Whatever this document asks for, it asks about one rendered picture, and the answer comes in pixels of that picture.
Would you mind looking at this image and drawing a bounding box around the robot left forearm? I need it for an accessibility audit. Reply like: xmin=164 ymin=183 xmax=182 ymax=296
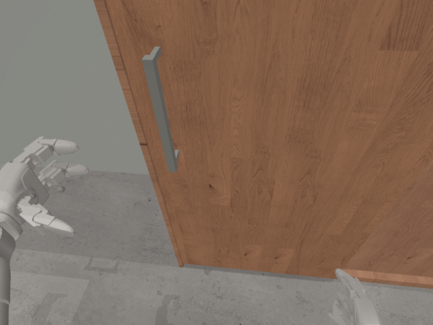
xmin=0 ymin=211 xmax=23 ymax=325

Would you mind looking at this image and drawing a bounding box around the handle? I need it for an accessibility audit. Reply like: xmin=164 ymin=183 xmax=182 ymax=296
xmin=142 ymin=47 xmax=179 ymax=173

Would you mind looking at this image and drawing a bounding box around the wardrobe door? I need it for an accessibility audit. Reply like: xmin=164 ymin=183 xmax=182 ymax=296
xmin=344 ymin=158 xmax=433 ymax=277
xmin=106 ymin=0 xmax=433 ymax=279

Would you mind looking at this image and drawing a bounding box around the right robot hand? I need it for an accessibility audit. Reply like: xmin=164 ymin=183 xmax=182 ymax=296
xmin=328 ymin=268 xmax=382 ymax=325

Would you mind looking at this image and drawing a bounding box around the left robot hand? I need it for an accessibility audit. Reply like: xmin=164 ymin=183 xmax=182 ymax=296
xmin=0 ymin=136 xmax=89 ymax=237

